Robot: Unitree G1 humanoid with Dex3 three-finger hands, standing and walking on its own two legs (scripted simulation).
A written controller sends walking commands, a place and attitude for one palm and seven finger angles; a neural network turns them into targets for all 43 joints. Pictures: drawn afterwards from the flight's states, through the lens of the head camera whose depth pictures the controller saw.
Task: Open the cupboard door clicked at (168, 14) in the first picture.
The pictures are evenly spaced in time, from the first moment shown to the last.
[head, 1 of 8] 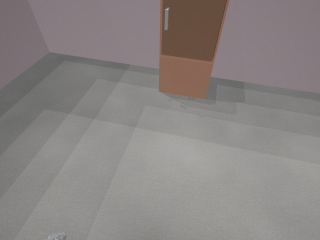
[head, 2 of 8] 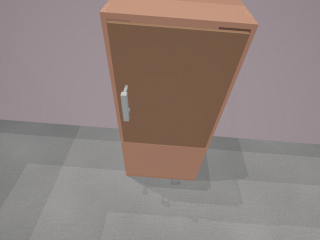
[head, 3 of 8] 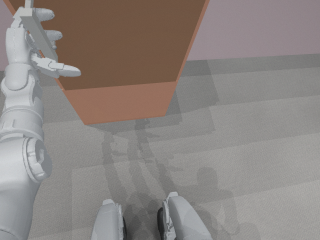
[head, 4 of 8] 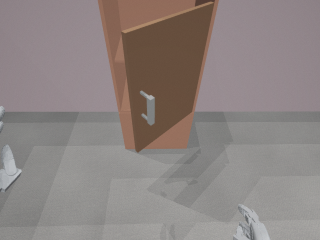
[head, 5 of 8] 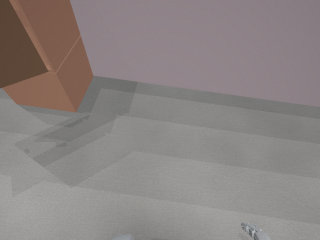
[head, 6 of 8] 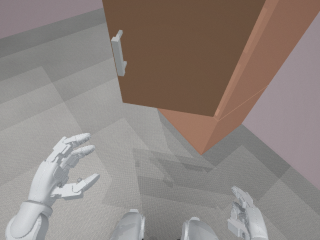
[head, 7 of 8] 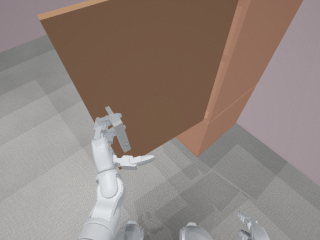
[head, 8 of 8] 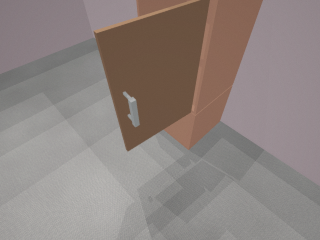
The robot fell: no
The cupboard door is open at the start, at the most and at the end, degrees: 0 84 84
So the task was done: yes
